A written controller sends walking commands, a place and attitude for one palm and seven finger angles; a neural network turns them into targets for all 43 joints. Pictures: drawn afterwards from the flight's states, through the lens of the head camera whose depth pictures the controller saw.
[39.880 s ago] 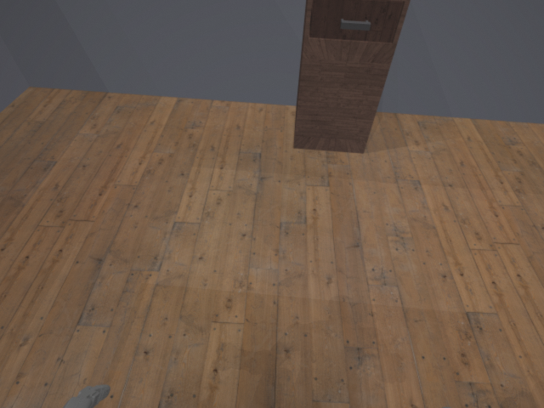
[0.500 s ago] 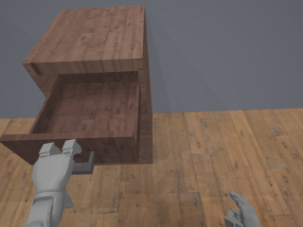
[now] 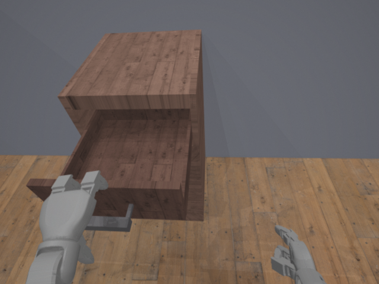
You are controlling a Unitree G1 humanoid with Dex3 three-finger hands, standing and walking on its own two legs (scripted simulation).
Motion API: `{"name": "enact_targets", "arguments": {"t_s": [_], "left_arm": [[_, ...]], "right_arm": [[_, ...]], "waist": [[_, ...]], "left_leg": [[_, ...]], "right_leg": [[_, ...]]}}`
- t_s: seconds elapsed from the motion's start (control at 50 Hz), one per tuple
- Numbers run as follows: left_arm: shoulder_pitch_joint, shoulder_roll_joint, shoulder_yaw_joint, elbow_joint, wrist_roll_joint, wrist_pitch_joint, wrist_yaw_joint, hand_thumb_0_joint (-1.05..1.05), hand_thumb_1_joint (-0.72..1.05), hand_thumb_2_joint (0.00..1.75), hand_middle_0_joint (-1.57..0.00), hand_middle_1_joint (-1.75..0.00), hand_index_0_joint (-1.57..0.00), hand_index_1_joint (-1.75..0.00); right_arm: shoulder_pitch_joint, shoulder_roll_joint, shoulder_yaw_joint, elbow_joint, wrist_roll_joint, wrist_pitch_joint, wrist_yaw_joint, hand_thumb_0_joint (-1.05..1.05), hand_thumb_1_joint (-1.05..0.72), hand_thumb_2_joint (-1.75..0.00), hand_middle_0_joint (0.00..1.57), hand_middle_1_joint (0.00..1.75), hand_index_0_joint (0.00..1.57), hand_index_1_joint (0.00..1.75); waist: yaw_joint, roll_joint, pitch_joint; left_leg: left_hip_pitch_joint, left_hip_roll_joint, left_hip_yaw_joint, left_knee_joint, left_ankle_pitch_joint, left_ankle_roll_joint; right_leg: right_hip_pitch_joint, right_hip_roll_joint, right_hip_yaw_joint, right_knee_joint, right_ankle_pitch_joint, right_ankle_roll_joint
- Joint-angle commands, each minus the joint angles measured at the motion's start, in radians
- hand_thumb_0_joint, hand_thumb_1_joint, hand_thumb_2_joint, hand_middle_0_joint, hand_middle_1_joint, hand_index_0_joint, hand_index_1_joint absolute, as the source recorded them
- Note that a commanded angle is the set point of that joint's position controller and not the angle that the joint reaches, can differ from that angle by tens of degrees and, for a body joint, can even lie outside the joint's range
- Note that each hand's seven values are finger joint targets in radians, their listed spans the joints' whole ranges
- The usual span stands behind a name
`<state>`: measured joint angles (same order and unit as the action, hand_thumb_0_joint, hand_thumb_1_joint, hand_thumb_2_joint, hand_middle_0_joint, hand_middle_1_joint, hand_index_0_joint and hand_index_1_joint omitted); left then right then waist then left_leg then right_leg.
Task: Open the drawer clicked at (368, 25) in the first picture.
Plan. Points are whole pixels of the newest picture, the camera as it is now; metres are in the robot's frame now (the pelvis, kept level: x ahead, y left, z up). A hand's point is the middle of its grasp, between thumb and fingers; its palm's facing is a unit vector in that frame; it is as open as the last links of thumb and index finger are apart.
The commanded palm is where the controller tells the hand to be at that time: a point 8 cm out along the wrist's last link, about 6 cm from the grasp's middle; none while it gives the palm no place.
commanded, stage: lift the hand off the handle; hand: left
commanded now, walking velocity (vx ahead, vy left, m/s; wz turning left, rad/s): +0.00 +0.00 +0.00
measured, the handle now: (107, 215) +0.26 +0.26 -0.04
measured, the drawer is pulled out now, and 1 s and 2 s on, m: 0.27 0.27 0.27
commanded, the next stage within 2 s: draw the hand back to the body in 0.48 s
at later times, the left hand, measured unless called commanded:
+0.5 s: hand (71, 203) +0.21 +0.25 +0.11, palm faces +0.09 -0.08 -0.99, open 13.8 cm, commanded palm +0.18 +0.24 +0.16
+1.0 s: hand (63, 212) +0.19 +0.26 +0.11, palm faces +0.04 -0.07 -1.00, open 13.8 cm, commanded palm +0.16 +0.25 +0.17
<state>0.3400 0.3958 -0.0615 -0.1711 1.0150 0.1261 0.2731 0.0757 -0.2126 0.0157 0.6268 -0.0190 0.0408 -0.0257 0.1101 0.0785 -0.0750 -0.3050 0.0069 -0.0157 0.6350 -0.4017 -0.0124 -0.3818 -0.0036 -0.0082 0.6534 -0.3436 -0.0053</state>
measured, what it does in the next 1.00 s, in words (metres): stands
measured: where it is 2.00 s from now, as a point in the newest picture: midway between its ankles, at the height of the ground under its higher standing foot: outside the picture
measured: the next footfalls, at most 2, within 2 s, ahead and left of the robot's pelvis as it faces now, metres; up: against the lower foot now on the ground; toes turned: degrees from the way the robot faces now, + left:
none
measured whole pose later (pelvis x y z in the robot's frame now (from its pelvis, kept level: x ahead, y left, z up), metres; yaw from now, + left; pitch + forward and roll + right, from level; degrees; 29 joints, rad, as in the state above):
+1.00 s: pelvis -0.02 +0.00 +0.02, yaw +1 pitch -1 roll +0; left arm 0.29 0.49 0.01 -0.29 0.91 0.13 0.04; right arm 0.08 -0.24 0.04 0.64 0.01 0.06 -0.03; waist 0.11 0.10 0.00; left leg -0.14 0.01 -0.03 0.45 -0.28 -0.01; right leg -0.21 0.00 -0.02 0.47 -0.23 -0.01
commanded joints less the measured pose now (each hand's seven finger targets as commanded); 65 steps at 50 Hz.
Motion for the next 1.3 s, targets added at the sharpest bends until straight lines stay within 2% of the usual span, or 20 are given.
{"name": "enact_targets", "arguments": {"t_s": [0.0,0.12,0.2,0.32,0.34,0.42,0.5,0.6,0.62,0.7,0.82,0.84,0.9,1.08,1.16,1.18,1.2,1.22,1.24,1.28], "left_arm": [[-0.185,0.168,0.100,-0.214,-0.009,0.024,-0.018,0.00,-0.50,0.30,-0.30,-1.20,-0.30,-1.20],[-0.180,0.185,0.099,-0.304,-0.019,-0.009,-0.071,0.00,-0.50,0.30,-0.30,-1.20,-0.30,-1.20],[-0.147,0.237,0.170,-0.295,-0.033,-0.010,-0.085,0.00,-0.50,0.30,-0.30,-1.20,-0.30,-1.20],[-0.139,0.228,0.166,-0.345,-0.062,0.021,-0.114,0.00,-0.50,0.30,-0.30,-1.20,-0.30,-1.20],[-0.153,0.269,0.202,-0.335,-0.078,0.028,-0.122,0.00,-0.50,0.30,-0.30,-1.20,-0.30,-1.20],[-0.134,0.180,0.111,-0.340,-0.076,0.039,-0.159,0.00,-0.50,0.30,-0.30,-1.20,-0.30,-1.20],[-0.176,0.203,0.117,-0.345,-0.074,0.033,-0.181,0.00,-0.50,0.30,-0.30,-1.20,-0.30,-1.20],[-0.246,0.273,0.180,-0.345,-0.037,-0.017,-0.148,0.00,-0.50,0.30,-0.30,-1.20,-0.30,-1.20],[-0.275,0.245,0.154,-0.331,-0.031,-0.030,-0.137,0.00,-0.50,0.30,-0.30,-1.20,-0.30,-1.20],[-0.249,0.294,0.222,-0.304,-0.045,-0.040,-0.115,0.00,-0.50,0.30,-0.30,-1.20,-0.30,-1.20],[-0.205,0.234,0.162,-0.275,-0.088,0.000,-0.155,0.00,-0.50,0.30,-0.30,-1.20,-0.30,-1.20],[-0.194,0.280,0.206,-0.269,-0.097,0.005,-0.164,0.00,-0.50,0.30,-0.30,-1.20,-0.30,-1.20],[-0.192,0.271,0.188,-0.309,-0.097,0.012,-0.193,0.00,-0.50,0.30,-0.30,-1.20,-0.30,-1.20],[-0.115,0.328,0.278,-0.401,-0.101,-0.081,-0.152,0.00,-0.50,0.30,-0.30,-1.20,-0.30,-1.20],[-0.060,0.308,0.286,-0.382,-0.113,-0.074,-0.137,0.00,-0.50,0.30,-0.30,-1.20,-0.30,-1.20],[-0.109,-0.034,0.272,-0.379,-0.858,-0.144,-0.156,0.00,-0.47,0.32,-0.30,-1.18,-0.30,-1.18],[-0.053,0.055,0.320,-0.335,-0.903,-0.185,-0.158,0.00,-0.43,0.33,-0.29,-1.15,-0.29,-1.15],[-0.053,0.064,0.320,-0.338,-0.905,-0.205,-0.159,0.00,-0.40,0.34,-0.29,-1.13,-0.29,-1.13],[-0.023,0.106,0.392,-0.406,-0.973,-0.227,-0.151,0.00,-0.36,0.36,-0.29,-1.11,-0.29,-1.11],[-0.068,0.126,0.420,-0.497,-0.997,-0.268,-0.130,0.00,-0.29,0.39,-0.29,-1.07,-0.29,-1.07]], "right_arm": [[-0.150,-0.104,-0.031,-0.158,-0.002,-0.034,-0.016,0.00,-0.90,-0.90,0.20,0.30,0.20,0.30],[-0.139,-0.096,-0.019,-0.167,-0.010,-0.039,-0.015,0.00,-0.90,-0.90,0.20,0.30,0.20,0.30],[-0.164,-0.102,-0.019,-0.159,-0.001,-0.031,-0.013,0.00,-0.90,-0.90,0.20,0.30,0.20,0.30],[-0.158,-0.101,-0.013,-0.175,0.012,-0.026,-0.001,0.00,-0.90,-0.90,0.20,0.30,0.20,0.30],[-0.166,-0.109,-0.018,-0.158,0.016,-0.018,-0.003,0.00,-0.90,-0.90,0.20,0.30,0.20,0.30],[-0.163,-0.105,-0.010,-0.176,0.019,-0.020,0.008,0.00,-0.90,-0.90,0.20,0.30,0.20,0.30],[-0.185,-0.117,-0.012,-0.177,0.019,-0.014,0.006,0.00,-0.90,-0.90,0.20,0.30,0.20,0.30],[-0.180,-0.111,-0.010,-0.165,0.009,-0.022,-0.005,0.00,-0.90,-0.90,0.20,0.30,0.20,0.30],[-0.166,-0.099,-0.004,-0.166,0.007,-0.030,-0.005,0.00,-0.90,-0.90,0.20,0.30,0.20,0.30],[-0.178,-0.104,-0.017,-0.147,0.013,-0.035,-0.013,0.00,-0.90,-0.90,0.20,0.30,0.20,0.30],[-0.178,-0.108,-0.009,-0.158,0.022,-0.039,-0.006,0.00,-0.90,-0.90,0.20,0.30,0.20,0.30],[-0.175,-0.115,-0.019,-0.142,0.024,-0.030,-0.008,0.00,-0.90,-0.90,0.20,0.30,0.20,0.30],[-0.195,-0.119,-0.011,-0.168,0.025,-0.032,-0.009,0.00,-0.90,-0.90,0.20,0.30,0.20,0.30],[-0.157,-0.117,-0.019,-0.169,0.013,-0.057,-0.019,0.00,-0.90,-0.90,0.20,0.30,0.20,0.30],[-0.160,-0.118,-0.020,-0.164,0.015,-0.054,-0.012,0.00,-0.90,-0.90,0.20,0.30,0.20,0.30],[-0.087,-0.056,-0.019,-0.230,0.029,-0.118,-0.032,0.00,-0.90,-0.90,0.20,0.30,0.20,0.30],[-0.091,-0.088,-0.012,-0.204,0.015,-0.164,-0.049,0.00,-0.90,-0.90,0.20,0.30,0.20,0.30],[-0.086,-0.086,-0.008,-0.198,0.018,-0.180,-0.055,0.00,-0.90,-0.90,0.20,0.30,0.20,0.30],[-0.067,-0.092,-0.012,-0.199,0.011,-0.183,-0.072,0.00,-0.90,-0.90,0.20,0.30,0.20,0.30],[-0.060,-0.083,-0.001,-0.198,0.004,-0.218,-0.082,0.00,-0.90,-0.90,0.20,0.30,0.20,0.30]], "waist": [[-0.019,-0.068,-0.124],[-0.007,-0.023,-0.177],[0.013,-0.018,-0.143],[0.010,-0.042,-0.146],[0.005,-0.037,-0.123],[-0.001,-0.042,-0.104],[-0.002,-0.049,-0.077],[0.011,-0.009,-0.099],[0.004,-0.020,-0.103],[0.017,0.027,-0.118],[0.003,-0.049,-0.083],[0.001,-0.042,-0.064],[0.005,-0.051,-0.071],[0.020,0.001,-0.113],[0.016,-0.002,-0.048],[-0.095,-0.147,0.044],[-0.078,-0.173,0.023],[-0.075,-0.152,0.045],[-0.059,-0.114,0.000],[-0.048,-0.045,-0.059]], "left_leg": [[0.054,-0.031,0.034,-0.098,0.385,0.024],[0.106,-0.031,0.032,-0.105,0.455,0.031],[0.106,-0.024,0.030,-0.141,0.471,0.020],[0.114,-0.022,0.035,-0.166,0.495,0.024],[0.118,-0.022,0.034,-0.183,0.489,0.021],[0.120,-0.020,0.040,-0.192,0.471,0.025],[0.120,-0.018,0.036,-0.213,0.422,0.023],[0.124,-0.022,0.035,-0.219,0.372,0.024],[0.119,-0.026,0.037,-0.214,0.353,0.026],[0.136,-0.029,0.033,-0.222,0.375,0.018],[0.110,-0.031,0.041,-0.232,0.377,0.023],[0.110,-0.029,0.040,-0.243,0.371,0.022],[0.119,-0.027,0.038,-0.243,0.365,0.026],[0.136,-0.030,0.038,-0.222,0.372,0.023],[0.110,-0.029,0.038,-0.223,0.371,0.017],[0.181,0.010,0.036,-0.214,0.302,0.044],[0.188,0.017,0.032,-0.224,0.271,0.039],[0.180,0.016,0.036,-0.227,0.258,0.042],[0.193,0.009,0.036,-0.238,0.286,0.036],[0.211,-0.003,0.036,-0.247,0.322,0.024]], "right_leg": [[0.154,0.027,-0.019,-0.114,0.334,-0.015],[0.202,0.016,-0.025,-0.124,0.379,-0.012],[0.245,0.022,-0.017,-0.151,0.405,-0.019],[0.279,0.014,-0.032,-0.164,0.425,-0.010],[0.289,0.019,-0.025,-0.179,0.431,-0.014],[0.271,0.016,-0.039,-0.190,0.384,-0.009],[0.267,0.025,-0.032,-0.215,0.334,-0.013],[0.266,0.025,-0.024,-0.228,0.266,-0.019],[0.252,0.018,-0.035,-0.223,0.234,-0.016],[0.279,0.028,-0.016,-0.238,0.265,-0.023],[0.282,0.018,-0.033,-0.239,0.287,-0.008],[0.289,0.022,-0.025,-0.249,0.289,-0.011],[0.293,0.022,-0.025,-0.250,0.275,-0.009],[0.290,0.015,-0.028,-0.244,0.280,-0.010],[0.265,0.017,-0.029,-0.247,0.281,-0.010],[0.258,0.034,-0.060,-0.264,0.272,-0.005],[0.269,0.039,-0.050,-0.263,0.237,-0.001],[0.254,0.028,-0.049,-0.262,0.213,0.003],[0.296,0.021,-0.051,-0.273,0.232,0.004],[0.333,0.005,-0.050,-0.269,0.256,0.003]]}}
